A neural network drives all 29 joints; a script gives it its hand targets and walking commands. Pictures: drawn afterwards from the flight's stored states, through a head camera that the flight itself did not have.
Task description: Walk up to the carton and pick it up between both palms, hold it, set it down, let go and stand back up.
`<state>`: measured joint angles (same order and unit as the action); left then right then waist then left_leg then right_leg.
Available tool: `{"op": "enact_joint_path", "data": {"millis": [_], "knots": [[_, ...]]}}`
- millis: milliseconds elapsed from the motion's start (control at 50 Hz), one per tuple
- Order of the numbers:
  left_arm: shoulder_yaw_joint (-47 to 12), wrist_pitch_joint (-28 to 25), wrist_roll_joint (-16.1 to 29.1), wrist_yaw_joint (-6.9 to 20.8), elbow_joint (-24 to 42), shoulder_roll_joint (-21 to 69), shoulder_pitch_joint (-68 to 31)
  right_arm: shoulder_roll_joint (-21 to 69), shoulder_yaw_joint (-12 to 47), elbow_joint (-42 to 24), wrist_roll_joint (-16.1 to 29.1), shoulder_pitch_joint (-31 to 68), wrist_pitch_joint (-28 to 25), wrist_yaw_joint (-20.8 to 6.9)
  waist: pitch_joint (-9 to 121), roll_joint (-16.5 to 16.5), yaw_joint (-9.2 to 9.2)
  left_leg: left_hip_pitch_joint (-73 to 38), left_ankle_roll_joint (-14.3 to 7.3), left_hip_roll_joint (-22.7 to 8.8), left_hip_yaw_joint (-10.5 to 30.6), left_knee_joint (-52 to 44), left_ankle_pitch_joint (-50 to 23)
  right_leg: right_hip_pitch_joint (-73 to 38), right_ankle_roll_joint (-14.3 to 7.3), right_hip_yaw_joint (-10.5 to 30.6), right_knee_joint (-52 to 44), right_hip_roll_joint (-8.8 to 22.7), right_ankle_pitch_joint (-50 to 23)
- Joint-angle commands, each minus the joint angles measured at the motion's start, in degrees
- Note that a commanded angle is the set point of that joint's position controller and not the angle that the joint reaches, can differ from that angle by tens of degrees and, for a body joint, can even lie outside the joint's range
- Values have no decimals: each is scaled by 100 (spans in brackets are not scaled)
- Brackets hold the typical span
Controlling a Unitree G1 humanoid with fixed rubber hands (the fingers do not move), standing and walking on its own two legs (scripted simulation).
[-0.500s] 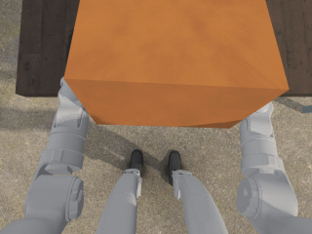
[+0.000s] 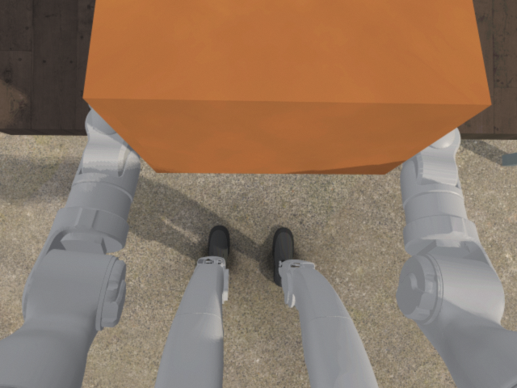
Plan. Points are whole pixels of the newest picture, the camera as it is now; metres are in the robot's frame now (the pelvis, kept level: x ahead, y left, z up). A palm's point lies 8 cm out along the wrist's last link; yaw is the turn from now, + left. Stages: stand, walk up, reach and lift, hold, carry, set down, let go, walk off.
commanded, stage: set down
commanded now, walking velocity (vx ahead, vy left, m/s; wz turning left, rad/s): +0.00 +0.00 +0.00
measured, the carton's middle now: (277, 31) +0.51 +0.01 +0.00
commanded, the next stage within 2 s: none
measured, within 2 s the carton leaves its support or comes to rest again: rests again in 0.88 s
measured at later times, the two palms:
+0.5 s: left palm (121, 64) +0.49 +0.21 -0.06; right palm (418, 75) +0.50 -0.18 -0.06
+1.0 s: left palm out of the picture +0.54 +0.27 +0.08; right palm out of the picture +0.57 -0.17 +0.10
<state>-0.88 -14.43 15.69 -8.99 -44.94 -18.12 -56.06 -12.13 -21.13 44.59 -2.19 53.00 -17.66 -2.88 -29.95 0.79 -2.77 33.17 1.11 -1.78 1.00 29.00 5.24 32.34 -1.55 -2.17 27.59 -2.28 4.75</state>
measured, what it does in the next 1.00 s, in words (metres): stands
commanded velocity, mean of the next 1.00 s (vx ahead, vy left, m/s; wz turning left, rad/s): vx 0.00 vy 0.00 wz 0.00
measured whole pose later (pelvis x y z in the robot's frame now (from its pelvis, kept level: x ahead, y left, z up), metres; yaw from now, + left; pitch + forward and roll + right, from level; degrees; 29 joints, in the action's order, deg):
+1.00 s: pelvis -0.03 +0.01 -0.02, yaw -2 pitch +6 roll -3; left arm -18.0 3.0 38.9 -11.7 -64.3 -33.3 -91.6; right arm -31.8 -6.6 70.3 18.8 92.9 5.8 -4.2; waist -30.3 0.8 -6.3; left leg 37.9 1.5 -4.4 1.4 39.7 8.4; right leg 34.7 -1.1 -2.1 32.1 -5.0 4.1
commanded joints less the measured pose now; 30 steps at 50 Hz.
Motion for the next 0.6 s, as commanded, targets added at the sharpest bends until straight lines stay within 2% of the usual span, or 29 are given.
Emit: {"op": "enact_joint_path", "data": {"millis": [0, 180, 280, 300, 400, 460, 500, 580], "knots": [[-2127, -31, -301, 944, 995, 2859, -2871, 2674, 2810, -694, -449, 3288, -327, -1062, 8437, 61, -88, -2167, -357, 293, 110, 52, -450, -2666, 725, 366, 59, -78, -716], [-1979, -190, -69, 900, -91, 2640, -3189, 2458, 2567, 509, -338, 3707, -257, -1151, 8355, 119, -77, -1858, -293, 285, 73, 242, -304, -1770, 674, 292, 41, -177, -338], [-1979, -243, 178, 879, -306, 2452, -3672, 2201, 2614, 840, -18, 4168, -221, -1200, 7456, 154, -52, -1896, -228, 304, 114, 404, -261, -1668, 683, 269, 122, -264, -229], [-1936, -234, 213, 876, -311, 2303, -3868, 2222, 2640, 839, 14, 4271, -193, -1196, 7201, 186, -91, -1911, -259, 321, 112, 469, -212, -1706, 705, 254, 141, -268, -160], [-1963, -182, 503, 829, -953, 1928, -4164, 1916, 2374, 1193, 76, 4907, 18, -1306, 6630, 416, -97, -1362, -315, 311, 7, 578, 361, -1383, 760, 230, 69, -202, 736], [-1907, -175, 657, 840, -1167, 1659, -4637, 1765, 2205, 1235, 106, 5348, 190, -1365, 6156, 451, -136, -1221, -308, 313, -70, 624, 624, -1574, 805, 217, 70, -169, 1036], [-1892, -159, 776, 866, -1209, 1406, -5098, 1521, 2141, 1098, 228, 5736, 304, -1397, 5354, 420, -166, -1448, -275, 310, -91, 630, 793, -1913, 850, 203, 60, -167, 1142], [-1940, -135, 987, 895, -1006, 1272, -5959, 1126, 2100, 716, 646, 6333, 422, -1392, 3942, 184, -177, -2124, -137, 282, -4, 645, 874, -2081, 896, 102, 129, -239, 1012]]}}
